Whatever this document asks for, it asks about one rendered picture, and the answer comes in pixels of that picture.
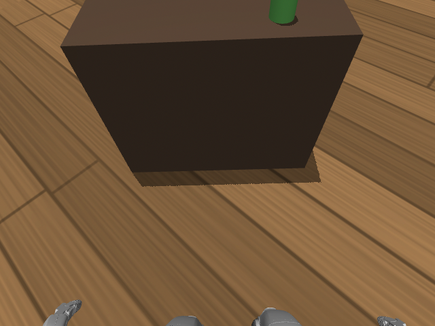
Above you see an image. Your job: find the left robot hand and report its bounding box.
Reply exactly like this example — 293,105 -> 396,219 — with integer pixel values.
43,300 -> 82,326

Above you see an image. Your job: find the can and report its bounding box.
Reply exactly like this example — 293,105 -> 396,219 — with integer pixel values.
268,0 -> 298,24

